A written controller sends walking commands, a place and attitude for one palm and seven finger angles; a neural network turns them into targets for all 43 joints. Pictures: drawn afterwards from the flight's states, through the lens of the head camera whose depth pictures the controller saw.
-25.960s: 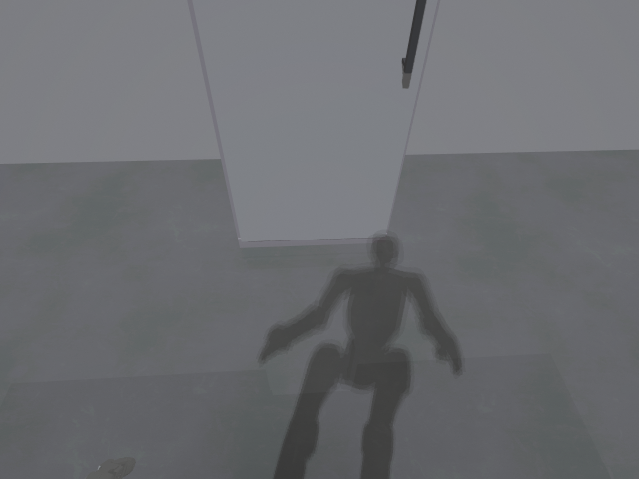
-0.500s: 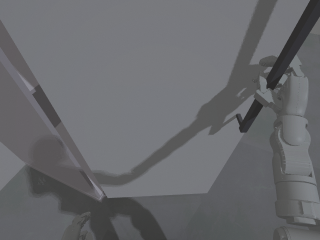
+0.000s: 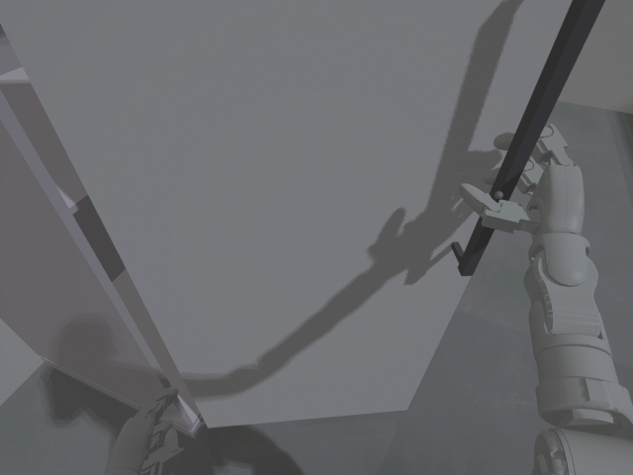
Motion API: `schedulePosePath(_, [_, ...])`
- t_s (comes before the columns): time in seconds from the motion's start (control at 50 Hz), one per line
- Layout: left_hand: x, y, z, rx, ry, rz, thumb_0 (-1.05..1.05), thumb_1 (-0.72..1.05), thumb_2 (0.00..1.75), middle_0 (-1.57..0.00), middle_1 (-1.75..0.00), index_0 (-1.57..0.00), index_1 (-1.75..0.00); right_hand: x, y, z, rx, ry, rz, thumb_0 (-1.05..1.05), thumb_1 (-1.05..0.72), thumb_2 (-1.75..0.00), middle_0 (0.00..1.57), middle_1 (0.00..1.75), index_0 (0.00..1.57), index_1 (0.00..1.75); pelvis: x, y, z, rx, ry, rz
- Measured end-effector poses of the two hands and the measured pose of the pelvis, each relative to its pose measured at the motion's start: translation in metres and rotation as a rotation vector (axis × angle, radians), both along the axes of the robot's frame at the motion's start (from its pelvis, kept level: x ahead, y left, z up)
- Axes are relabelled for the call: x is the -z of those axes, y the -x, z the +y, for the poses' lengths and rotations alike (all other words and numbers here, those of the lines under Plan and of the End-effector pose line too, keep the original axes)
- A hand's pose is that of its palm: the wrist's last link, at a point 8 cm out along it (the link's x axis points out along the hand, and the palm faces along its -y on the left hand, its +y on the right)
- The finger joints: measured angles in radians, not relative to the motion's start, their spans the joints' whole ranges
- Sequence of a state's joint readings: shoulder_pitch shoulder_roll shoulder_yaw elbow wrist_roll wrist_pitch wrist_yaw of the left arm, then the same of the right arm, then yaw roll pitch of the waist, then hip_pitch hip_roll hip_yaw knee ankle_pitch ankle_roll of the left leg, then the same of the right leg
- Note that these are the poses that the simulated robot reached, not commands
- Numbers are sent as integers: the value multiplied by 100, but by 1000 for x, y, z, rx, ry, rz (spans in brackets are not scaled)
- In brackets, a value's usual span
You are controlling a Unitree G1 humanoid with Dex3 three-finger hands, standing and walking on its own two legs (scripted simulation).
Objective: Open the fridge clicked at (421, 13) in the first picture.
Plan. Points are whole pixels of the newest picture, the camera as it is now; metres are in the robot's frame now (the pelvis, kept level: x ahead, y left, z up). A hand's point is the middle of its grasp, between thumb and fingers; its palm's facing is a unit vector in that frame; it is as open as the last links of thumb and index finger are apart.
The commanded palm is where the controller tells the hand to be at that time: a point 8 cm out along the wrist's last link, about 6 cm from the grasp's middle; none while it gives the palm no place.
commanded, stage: loosen the grip on the handle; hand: right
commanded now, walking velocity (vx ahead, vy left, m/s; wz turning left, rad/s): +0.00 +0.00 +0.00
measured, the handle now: (510, 145) +0.45 -0.18 +0.24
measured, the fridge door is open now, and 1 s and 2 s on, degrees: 62 61 61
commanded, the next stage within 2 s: slip the hand off the handle in 0.34 s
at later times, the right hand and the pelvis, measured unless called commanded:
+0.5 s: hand (489, 203) +0.40 -0.17 +0.18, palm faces +0.13 +0.97 -0.19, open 14.6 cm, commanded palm +0.37 -0.22 +0.19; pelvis +0.03 +0.02 +0.00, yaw -1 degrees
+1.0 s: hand (553, 218) +0.38 -0.23 +0.18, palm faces +0.17 +0.96 -0.20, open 14.7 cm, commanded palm +0.36 -0.28 +0.19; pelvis +0.03 +0.01 +0.00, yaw -1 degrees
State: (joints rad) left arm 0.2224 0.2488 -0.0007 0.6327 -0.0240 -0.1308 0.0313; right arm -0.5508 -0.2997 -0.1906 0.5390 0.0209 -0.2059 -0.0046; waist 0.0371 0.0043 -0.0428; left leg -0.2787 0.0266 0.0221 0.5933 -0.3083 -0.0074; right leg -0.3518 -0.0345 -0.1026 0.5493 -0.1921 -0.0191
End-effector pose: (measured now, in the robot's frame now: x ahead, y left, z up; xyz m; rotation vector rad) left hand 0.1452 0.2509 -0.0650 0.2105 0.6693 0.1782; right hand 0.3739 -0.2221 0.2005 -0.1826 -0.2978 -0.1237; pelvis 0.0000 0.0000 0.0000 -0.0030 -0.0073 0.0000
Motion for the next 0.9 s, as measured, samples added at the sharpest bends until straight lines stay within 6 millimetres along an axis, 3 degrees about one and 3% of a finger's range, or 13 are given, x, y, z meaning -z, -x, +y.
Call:
schedulePosePath(0.14, [20,20,11,-12,-8,122,1,90,90,-20,-30,-20,-30,8,5,5,-18,56,-47,-1,27,-34,43,136,31,133,3,-4,9,7,-2,13])
schedulePosePath(0.26, [33,28,14,-27,1,208,1,90,90,-20,-30,-20,-30,11,4,4,-40,51,-45,-1,47,-24,43,133,31,127,1,-12,14,9,-5,28])
schedulePosePath(0.54, [30,-11,12,-8,26,150,1,90,90,-20,-30,-20,-30,15,-3,4,-14,35,-17,-1,55,-20,34,120,26,116,1,-27,19,8,1,52])
schedulePosePath(0.7, [24,-26,13,-6,14,128,1,90,90,-20,-30,-20,-30,12,4,-24,25,47,-29,-2,55,-20,28,116,26,115,1,-32,18,8,-1,53])
schedulePosePath(0.9, [25,-26,9,-5,-6,146,1,90,90,-20,-30,-20,-30,12,18,-55,25,50,-21,-2,56,-20,26,115,25,115,3,-32,12,19,-10,55])
